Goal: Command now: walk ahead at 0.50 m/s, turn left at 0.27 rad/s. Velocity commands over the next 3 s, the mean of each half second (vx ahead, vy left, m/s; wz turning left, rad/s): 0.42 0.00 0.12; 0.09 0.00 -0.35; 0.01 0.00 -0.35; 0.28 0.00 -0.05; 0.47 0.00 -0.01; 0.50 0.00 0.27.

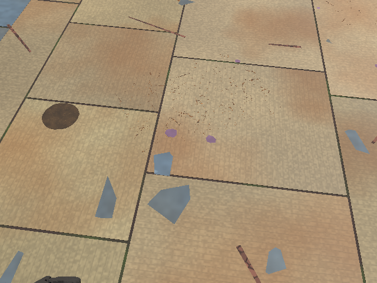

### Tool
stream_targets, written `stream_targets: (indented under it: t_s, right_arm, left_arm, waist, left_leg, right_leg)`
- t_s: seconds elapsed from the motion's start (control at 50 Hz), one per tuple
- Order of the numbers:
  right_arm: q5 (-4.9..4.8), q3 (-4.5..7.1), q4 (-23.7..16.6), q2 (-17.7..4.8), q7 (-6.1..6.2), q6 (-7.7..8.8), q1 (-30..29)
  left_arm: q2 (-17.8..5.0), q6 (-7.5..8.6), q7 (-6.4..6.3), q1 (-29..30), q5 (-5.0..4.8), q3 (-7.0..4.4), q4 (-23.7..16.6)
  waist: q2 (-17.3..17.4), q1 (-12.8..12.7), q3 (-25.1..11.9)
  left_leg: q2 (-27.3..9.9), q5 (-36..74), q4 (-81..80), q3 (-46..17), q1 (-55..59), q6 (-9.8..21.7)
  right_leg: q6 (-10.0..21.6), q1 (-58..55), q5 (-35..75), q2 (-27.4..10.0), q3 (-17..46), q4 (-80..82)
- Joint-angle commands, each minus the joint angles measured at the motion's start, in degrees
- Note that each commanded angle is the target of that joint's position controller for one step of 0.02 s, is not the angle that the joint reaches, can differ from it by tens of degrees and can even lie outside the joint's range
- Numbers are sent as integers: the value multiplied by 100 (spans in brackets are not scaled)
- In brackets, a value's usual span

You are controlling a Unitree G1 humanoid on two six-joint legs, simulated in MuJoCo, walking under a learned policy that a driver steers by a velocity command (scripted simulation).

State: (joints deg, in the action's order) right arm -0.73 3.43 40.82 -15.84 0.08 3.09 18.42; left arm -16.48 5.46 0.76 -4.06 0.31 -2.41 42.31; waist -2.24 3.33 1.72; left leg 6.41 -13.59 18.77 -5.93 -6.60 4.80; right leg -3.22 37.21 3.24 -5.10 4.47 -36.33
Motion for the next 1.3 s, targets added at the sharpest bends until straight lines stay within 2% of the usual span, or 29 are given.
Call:
stream_targets:
  t_s: [0.02, 0.1, 0.12, 0.14, 0.16, 0.18, 0.2, 0.24, 0.26, 0.38, 0.5, 0.58, 0.6, 0.62, 0.64, 0.66, 0.68, 0.72, 0.74, 0.8, 0.9, 0.96, 0.98, 1.0, 1.02, 1.04, 1.08, 1.16, 1.3]
  right_arm:
    - [-30, 249, -133, -914, 24, 63, 319]
    - [-14, 278, -26, -959, 53, -15, 309]
    - [-12, 256, -48, -908, 57, -37, 205]
    - [31, 177, -107, -731, 53, -42, 167]
    - [56, 58, -217, -405, 54, 5, 631]
    - [-24, -13, -173, -245, 48, 81, 1049]
    - [-102, 91, -183, -758, 30, 107, 560]
    - [-28, 114, -383, -832, 21, 135, -299]
    - [26, 133, -393, -763, 13, 134, -356]
    - [119, 33, -356, -279, 73, 38, -304]
    - [88, 11, -488, -233, -21, 71, -1184]
    - [175, 141, -441, -511, -31, 159, -939]
    - [229, 220, -383, -785, 23, 186, -692]
    - [327, 302, -424, -1179, 98, 163, -351]
    - [283, 317, -419, -1133, 131, 22, -110]
    - [208, 224, -438, -789, 133, -85, 9]
    - [149, 190, -454, -701, 146, -146, -274]
    - [104, 142, -492, -565, 176, -206, -1004]
    - [165, 159, -470, -624, 174, -219, -1249]
    - [226, 198, -406, -667, 189, -209, -1586]
    - [115, 270, -191, -870, 237, -256, -1537]
    - [-30, 275, -35, -827, 232, -347, -1546]
    - [-26, 245, 103, -621, 211, -390, -1273]
    - [184, 163, -32, -310, 171, -411, -1089]
    - [180, 236, -280, -545, 229, -387, -1912]
    - [84, 283, -276, -651, 263, -387, -1961]
    - [123, 359, 2, -722, 347, -421, -1580]
    - [80, 351, 78, -594, 323, -358, -1396]
    - [23, 210, 123, -479, 187, -316, -1511]
  left_arm:
    - [-438, 130, 68, 642, -59, -78, -517]
    - [-647, 202, 122, 349, -55, -172, -527]
    - [-753, 217, 103, -140, -38, -246, -388]
    - [-974, 233, 74, -900, 17, -340, -229]
    - [-1424, 229, 52, -1722, 101, -453, -134]
    - [-1384, 164, 121, -2149, -6, -473, 100]
    - [-929, 140, 121, -1998, -141, -341, 73]
    - [-666, 52, 83, -1258, -49, -227, -53]
    - [-554, 48, 83, -1083, 7, -180, -71]
    - [-704, 70, 11, -924, 7, -190, 140]
    - [-783, -149, -83, -1357, -84, -182, 476]
    - [-859, -304, -126, -1140, -186, -212, 508]
    - [-774, -290, -130, -1213, -143, -192, 462]
    - [-471, -219, -104, -1413, -1, -100, 310]
    - [-215, -209, -102, -1921, -68, 11, 367]
    - [-676, -290, -92, -1793, -159, -116, 426]
    - [-823, -405, -122, -1505, -215, -206, 332]
    - [-726, -690, -234, -1352, -167, -255, 308]
    - [-612, -814, -278, -1411, -153, -251, 286]
    - [-447, -924, -294, -1471, -96, -246, 161]
    - [-541, -903, -120, -1132, -72, -265, -135]
    - [-622, -902, -53, -1504, -32, -367, -34]
    - [-831, -896, -86, -1612, 14, -440, -40]
    - [-1523, -893, -211, -1497, 1, -569, -265]
    - [-1639, -764, -157, -1503, 227, -550, -396]
    - [-1493, -624, -136, -1264, 265, -515, -421]
    - [-1103, -528, -181, -692, 8, -424, -522]
    - [-828, -551, -300, -762, -32, -309, -580]
    - [-878, -632, -294, -790, 25, -308, -537]
  waist:
    - [714, 172, -60]
    - [913, -79, -58]
    - [881, -360, -298]
    - [707, -704, -947]
    - [-263, -775, -1884]
    - [-1533, -732, -2233]
    - [-844, -881, -1520]
    - [-113, -720, -400]
    - [-122, -570, -194]
    - [-216, -250, -307]
    - [-255, -629, -443]
    - [-209, -292, -462]
    - [11, -245, -700]
    - [743, -298, -1348]
    - [1783, -197, -2060]
    - [1336, -19, -2213]
    - [1053, -99, -1742]
    - [913, -345, -994]
    - [1080, -483, -764]
    - [1205, -603, -654]
    - [1100, -465, -896]
    - [839, -674, -776]
    - [130, -646, -465]
    - [-1751, -345, -189]
    - [-1456, -782, -234]
    - [-952, -631, -207]
    - [-522, -343, -289]
    - [-477, -304, -685]
    - [-649, -546, -586]
  left_leg:
    - [-1486, 1180, -382, -827, -194, 779]
    - [-1807, 1955, 151, -1162, 497, 611]
    - [-1600, 2756, 659, -1012, 495, 496]
    - [-1277, 2912, 1713, -734, 134, 324]
    - [-595, 1387, 3637, -268, -1519, -57]
    - [-69, -1958, 4979, -211, -3020, -305]
    - [-405, -1816, 5503, -484, -3685, -274]
    - [-909, -847, 5159, -37, -3710, -262]
    - [-1090, -550, 4840, 1, -3495, -282]
    - [-1142, 193, 3360, 370, -2695, -651]
    - [-821, 1650, 1540, 449, -1993, -587]
    - [-646, 1706, 502, 419, -1347, -313]
    - [-941, 3142, 377, 239, -548, -142]
    - [-1978, 5475, 998, -514, 994, 356]
    - [-3165, 6233, 1033, -1591, 2050, 1312]
    - [-3143, 5302, 826, -1722, 1766, 1369]
    - [-2913, 4111, 599, -1390, 1319, 1193]
    - [-2518, 2051, 27, -794, 65, 911]
    - [-2331, 1462, -229, -466, -599, 834]
    - [-2180, 1213, -431, 210, -1261, 829]
    - [-2508, 1174, -250, 410, -846, 781]
    - [-2267, 245, 407, 804, -1097, 247]
    - [-1877, -460, 1308, 1210, -1592, -224]
    - [-924, -2080, 3127, 1727, -3003, -900]
    - [-564, -2497, 4175, 634, -3308, -826]
    - [-679, -2003, 4573, 323, -3343, -697]
    - [-809, -1107, 4590, 191, -3346, -653]
    - [-660, -474, 4578, 184, -3072, -820]
    - [-760, -621, 2643, 299, -2067, -957]
  right_leg:
    - [134, -585, 293, 237, -204, 497]
    - [509, -837, -625, 340, -278, 844]
    - [659, -1515, -607, 480, -438, 1059]
    - [926, -2767, -359, 156, -174, 887]
    - [1627, -4900, -573, -1005, 1539, 795]
    - [2157, -5811, -2022, -1700, 3665, 1651]
    - [1927, -5403, -3147, -1604, 3581, 1910]
    - [1627, -3894, -2487, -1180, 2248, 2179]
    - [1596, -3405, -1968, -986, 1879, 2329]
    - [1612, -2731, 2523, -575, 196, 2320]
    - [1370, -3074, 2148, -438, -85, 2051]
    - [1148, -3272, 1582, -413, 423, 1128]
    - [912, -2961, 1184, -103, 358, 631]
    - [621, -1887, -546, 342, 171, -444]
    - [277, -706, -3924, 866, -206, -1989]
    - [156, -484, -4640, 723, 53, -2841]
    - [75, -148, -4317, 553, -2, -3257]
    - [-110, -257, -3594, 255, -65, -3125]
    - [-171, -632, -3296, 236, -200, -2935]
    - [-147, -1295, -2811, 232, -466, -2273]
    - [162, -1796, -2308, 125, -614, -1048]
    - [561, -2576, -1661, 412, -853, 241]
    - [846, -2790, -1155, 163, -192, 1064]
    - [1608, -3126, 177, -1304, 2013, 1680]
    - [2271, -2464, -173, -1649, 2723, 2124]
    - [2072, -2416, -646, -1378, 2292, 2151]
    - [1485, -2554, -923, -922, 1670, 1967]
    - [1468, -2971, 16, -663, 1325, 1756]
    - [1621, -2935, -198, -631, 1384, 1662]
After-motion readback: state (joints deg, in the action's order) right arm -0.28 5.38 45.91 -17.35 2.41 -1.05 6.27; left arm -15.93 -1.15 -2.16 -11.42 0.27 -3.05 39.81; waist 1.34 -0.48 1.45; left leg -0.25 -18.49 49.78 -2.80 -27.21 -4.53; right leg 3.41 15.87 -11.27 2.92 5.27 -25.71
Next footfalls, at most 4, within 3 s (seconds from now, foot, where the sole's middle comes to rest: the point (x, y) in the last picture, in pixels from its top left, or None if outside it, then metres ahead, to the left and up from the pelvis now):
0.14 right None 0.26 -0.14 -0.78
0.60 left None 0.46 0.08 -0.78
0.98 right None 0.37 -0.17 -0.78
1.44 left None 0.44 0.05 -0.78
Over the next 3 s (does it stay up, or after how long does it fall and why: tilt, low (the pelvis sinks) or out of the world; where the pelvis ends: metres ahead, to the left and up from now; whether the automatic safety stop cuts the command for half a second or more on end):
stays up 0.97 -0.32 0.00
